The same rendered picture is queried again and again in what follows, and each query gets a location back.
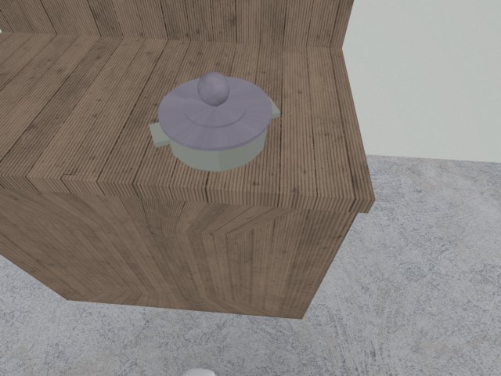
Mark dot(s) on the lid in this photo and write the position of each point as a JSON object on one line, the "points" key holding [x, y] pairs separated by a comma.
{"points": [[190, 122]]}

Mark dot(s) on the pot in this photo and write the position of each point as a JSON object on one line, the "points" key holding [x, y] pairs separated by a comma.
{"points": [[213, 161]]}

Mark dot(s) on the table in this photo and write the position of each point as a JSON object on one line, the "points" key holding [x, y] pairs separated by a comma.
{"points": [[90, 208]]}

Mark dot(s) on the knob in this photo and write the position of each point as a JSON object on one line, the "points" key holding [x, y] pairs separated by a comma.
{"points": [[213, 88]]}

